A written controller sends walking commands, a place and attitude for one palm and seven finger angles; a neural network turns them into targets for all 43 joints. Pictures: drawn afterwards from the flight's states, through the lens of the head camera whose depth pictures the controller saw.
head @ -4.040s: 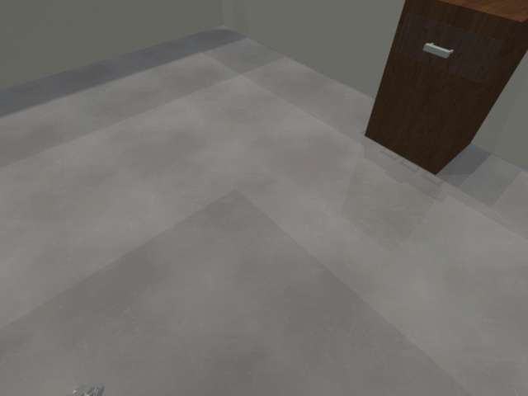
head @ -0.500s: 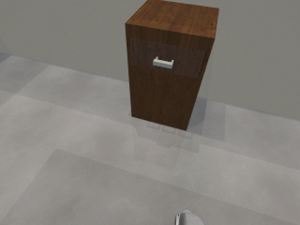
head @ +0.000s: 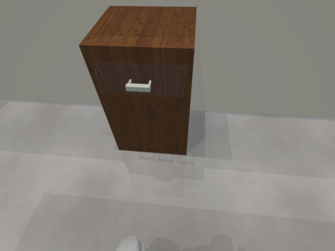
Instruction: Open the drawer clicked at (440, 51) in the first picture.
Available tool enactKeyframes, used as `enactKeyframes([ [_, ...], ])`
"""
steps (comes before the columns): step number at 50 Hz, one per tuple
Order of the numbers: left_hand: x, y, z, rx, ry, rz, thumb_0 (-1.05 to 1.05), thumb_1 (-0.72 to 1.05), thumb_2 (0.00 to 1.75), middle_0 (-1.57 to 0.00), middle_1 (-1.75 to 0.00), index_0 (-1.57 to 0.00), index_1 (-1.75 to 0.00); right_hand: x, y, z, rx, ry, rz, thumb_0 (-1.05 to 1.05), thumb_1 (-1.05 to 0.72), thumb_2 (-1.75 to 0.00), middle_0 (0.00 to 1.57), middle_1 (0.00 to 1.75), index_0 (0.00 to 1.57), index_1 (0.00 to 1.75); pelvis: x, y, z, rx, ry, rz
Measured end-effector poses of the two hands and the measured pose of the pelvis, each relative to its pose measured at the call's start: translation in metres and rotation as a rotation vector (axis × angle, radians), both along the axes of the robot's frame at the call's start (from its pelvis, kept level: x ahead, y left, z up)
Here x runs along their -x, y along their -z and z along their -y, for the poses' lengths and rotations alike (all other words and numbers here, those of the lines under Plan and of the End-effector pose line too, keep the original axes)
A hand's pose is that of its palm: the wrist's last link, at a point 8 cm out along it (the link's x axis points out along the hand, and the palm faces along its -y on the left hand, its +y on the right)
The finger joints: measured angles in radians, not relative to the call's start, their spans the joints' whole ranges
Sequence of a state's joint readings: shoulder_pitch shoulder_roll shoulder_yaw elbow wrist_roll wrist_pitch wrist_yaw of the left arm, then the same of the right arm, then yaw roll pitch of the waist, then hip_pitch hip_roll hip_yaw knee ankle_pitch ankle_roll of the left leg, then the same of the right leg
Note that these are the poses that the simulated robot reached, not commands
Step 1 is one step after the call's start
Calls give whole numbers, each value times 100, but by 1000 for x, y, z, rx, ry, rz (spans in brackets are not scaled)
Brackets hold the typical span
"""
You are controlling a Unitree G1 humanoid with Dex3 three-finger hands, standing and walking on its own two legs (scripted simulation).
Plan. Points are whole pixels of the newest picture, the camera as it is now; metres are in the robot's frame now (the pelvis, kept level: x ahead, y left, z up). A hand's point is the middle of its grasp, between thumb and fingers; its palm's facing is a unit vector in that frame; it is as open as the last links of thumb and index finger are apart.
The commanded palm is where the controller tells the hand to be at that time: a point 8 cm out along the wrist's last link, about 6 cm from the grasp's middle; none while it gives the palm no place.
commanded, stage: take the last steps up to it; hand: left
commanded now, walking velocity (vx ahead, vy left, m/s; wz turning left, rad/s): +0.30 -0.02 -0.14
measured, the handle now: (139, 84) +0.83 +0.19 -0.13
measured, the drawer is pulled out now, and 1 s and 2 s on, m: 0.00 0.00 0.00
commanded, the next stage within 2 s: come to a stop and stand still in 0.80 s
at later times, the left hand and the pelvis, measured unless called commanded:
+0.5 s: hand out of the picture +0.13 +0.21 -0.17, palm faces -0.05 -0.99 -0.16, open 7.4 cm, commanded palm none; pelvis +0.11 +0.03 +0.01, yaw -5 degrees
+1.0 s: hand (133, 191) +0.33 +0.14 -0.18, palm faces -0.04 -0.98 -0.18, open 7.2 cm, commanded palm none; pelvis +0.27 -0.03 +0.00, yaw -5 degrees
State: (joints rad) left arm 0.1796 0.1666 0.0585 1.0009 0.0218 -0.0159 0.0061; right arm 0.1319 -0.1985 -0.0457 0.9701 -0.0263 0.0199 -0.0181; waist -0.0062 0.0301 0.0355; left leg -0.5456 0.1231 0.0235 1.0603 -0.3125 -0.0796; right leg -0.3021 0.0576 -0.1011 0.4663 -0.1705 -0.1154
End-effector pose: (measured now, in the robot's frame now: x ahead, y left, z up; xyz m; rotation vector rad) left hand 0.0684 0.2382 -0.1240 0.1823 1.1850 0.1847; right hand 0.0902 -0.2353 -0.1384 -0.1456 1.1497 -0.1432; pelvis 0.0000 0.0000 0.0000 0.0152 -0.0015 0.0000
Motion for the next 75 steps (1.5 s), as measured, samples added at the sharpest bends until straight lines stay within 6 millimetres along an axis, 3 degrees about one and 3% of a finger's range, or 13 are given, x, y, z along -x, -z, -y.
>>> enactKeyframes([
  [10, 19, 19, -18, 75, -67, -75, 1, 91, 90, -20, -30, -20, -30, -24, -14, -28, 23, -36, -9, 0, -91, -90, 20, 30, 19, 30, -33, -1, -22, 33, 8, -2],
  [17, 14, 21, -33, 101, -34, -213, 1, 91, 90, -20, -30, -20, -30, 13, -16, -41, 44, 57, -119, 0, -93, -90, 20, 30, 20, 30, -64, -7, -38, 38, 38, -3],
  [24, -52, 16, -29, 80, 41, -222, 1, 91, 90, -20, -30, -20, -30, 63, -17, -47, 15, 168, -329, 0, -92, -90, 20, 30, 20, 30, -104, -10, -30, 30, 88, -13],
  [32, -190, 27, 24, 50, 193, -98, 1, 91, 90, -20, -30, -19, -30, 82, 1, -45, -94, 297, -521, 0, -91, -90, 20, 30, 20, 30, -163, 11, 12, 15, 129, -14],
  [36, -236, 22, 51, 49, 174, 24, 1, 91, 90, -20, -30, -20, -30, 48, 11, -27, -119, 282, -535, 0, -91, -90, 20, 30, 20, 30, -186, 14, 30, 18, 108, 6],
  [41, -252, 7, 59, 30, 118, 49, -1, 94, 90, -20, -30, -20, -30, -54, 13, 7, -81, 221, -337, 1, -91, -90, 20, 30, 20, 30, -214, 2, 39, 25, 93, 8],
  [44, -257, 5, 55, 22, 116, 24, -2, 96, 90, -20, -30, -20, -30, -117, 8, 20, -53, 183, -206, 1, -92, -90, 20, 30, 19, 30, -231, -2, 40, 31, 88, 7],
  [47, -256, 10, 51, 34, 100, -15, -1, 95, 90, -20, -30, -20, -30, -162, 1, 37, -3, 154, -136, 2, -96, -90, 20, 30, 20, 30, -249, -2, 37, 39, 86, 12],
  [54, -248, 37, 44, 79, 45, -161, 0, 93, 90, -20, -30, -20, -30, -235, -8, 34, 60, 93, -68, 1, -94, -90, 19, 30, 19, 30, -288, 6, 28, 40, 100, 27],
  [58, -242, 33, 44, 76, 47, -232, 1, 92, 90, -20, -30, -20, -30, -252, -8, 24, 40, 88, -71, 0, -93, -90, 20, 30, 19, 30, -291, 2, 28, 20, 119, 4],
  [63, -240, 22, 43, 26, 64, -258, 1, 91, 90, -20, -30, -20, -30, -250, -1, 28, 3, 120, -71, 0, -92, -90, 20, 30, 20, 30, -279, 0, 36, 15, 138, -11],
  [71, -244, 11, 64, -69, 82, -144, 1, 91, 90, -20, -30, -20, -30, -211, 27, 73, -52, 152, -104, 0, -92, -90, 20, 30, 20, 30, -258, 13, 74, -17, 131, 8],
  [75, -239, 1, 87, -58, 89, -129, 1, 91, 90, -20, -30, -20, -30, -189, 22, 90, -59, 164, -152, 0, -91, -90, 20, 30, 20, 30, -254, 4, 88, -20, 127, 9],
])
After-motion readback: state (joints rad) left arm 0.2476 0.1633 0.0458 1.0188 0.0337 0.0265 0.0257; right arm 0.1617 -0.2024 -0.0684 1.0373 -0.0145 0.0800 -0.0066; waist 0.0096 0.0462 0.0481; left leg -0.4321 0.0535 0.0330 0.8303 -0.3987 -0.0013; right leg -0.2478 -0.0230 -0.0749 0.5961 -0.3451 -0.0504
